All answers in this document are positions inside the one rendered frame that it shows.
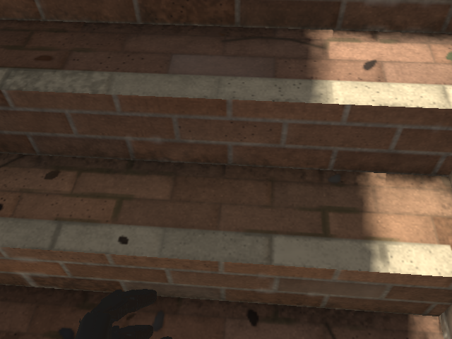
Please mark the left robot hand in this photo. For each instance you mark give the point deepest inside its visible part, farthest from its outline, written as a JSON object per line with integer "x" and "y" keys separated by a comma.
{"x": 97, "y": 324}

